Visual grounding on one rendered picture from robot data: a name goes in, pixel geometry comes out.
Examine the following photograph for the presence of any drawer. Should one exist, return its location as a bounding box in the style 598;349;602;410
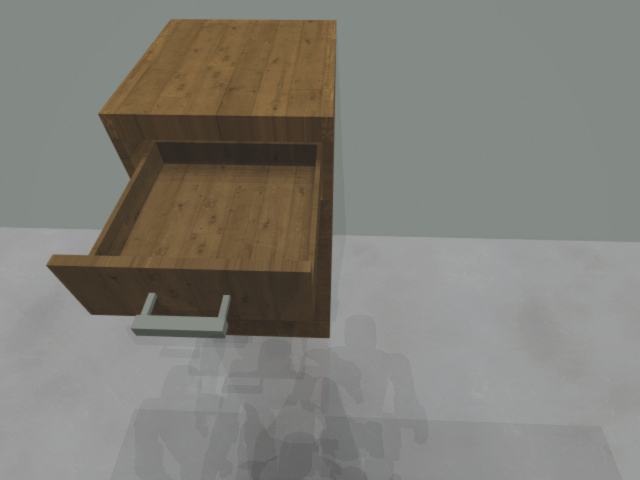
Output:
46;140;322;321

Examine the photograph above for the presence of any handle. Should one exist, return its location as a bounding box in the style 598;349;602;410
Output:
131;293;231;338

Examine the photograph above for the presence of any cabinet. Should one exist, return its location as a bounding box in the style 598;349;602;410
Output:
98;19;337;338

